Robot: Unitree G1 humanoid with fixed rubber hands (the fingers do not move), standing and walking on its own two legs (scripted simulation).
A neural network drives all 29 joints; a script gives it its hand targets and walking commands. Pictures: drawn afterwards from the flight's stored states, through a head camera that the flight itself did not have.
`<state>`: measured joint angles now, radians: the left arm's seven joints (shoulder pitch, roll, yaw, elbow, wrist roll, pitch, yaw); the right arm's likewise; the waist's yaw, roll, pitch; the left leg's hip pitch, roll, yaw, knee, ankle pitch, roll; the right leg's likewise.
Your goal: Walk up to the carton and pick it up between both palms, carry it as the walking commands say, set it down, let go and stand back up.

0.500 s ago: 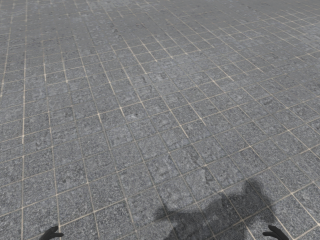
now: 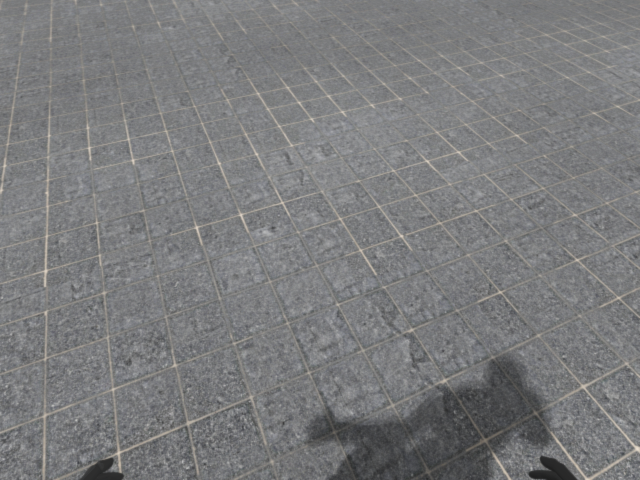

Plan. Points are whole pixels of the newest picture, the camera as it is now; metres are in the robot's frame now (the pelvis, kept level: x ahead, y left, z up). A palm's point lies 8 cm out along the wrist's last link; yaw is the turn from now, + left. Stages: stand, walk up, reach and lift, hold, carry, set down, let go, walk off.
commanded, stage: stand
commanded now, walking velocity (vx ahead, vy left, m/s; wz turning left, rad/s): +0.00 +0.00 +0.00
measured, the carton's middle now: out of the picture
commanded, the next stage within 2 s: walk up in 0.46 s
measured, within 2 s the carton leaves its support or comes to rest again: neither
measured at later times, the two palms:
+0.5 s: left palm out of the picture +0.11 +0.31 -0.10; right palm out of the picture +0.11 -0.31 -0.10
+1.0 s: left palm (206, 339) +0.32 +0.18 -0.07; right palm out of the picture +0.03 -0.50 -0.07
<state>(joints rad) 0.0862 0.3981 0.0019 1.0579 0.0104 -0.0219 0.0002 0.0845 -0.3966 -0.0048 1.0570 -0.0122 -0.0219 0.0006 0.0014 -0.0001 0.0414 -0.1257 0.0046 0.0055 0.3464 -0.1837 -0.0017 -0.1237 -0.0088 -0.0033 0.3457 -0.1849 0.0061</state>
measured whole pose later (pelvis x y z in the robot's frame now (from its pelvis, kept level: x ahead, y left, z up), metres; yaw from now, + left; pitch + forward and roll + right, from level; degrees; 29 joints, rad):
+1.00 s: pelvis +0.05 -0.09 -0.03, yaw -22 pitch -1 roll +1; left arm 0.10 0.53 0.13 0.77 0.04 0.03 -0.20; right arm 0.17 -0.58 -0.15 0.86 -0.04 -0.06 0.00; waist 0.03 -0.01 -0.02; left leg -0.09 0.24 0.28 0.70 -0.47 -0.02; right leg -0.44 -0.10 -0.07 0.70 -0.25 -0.02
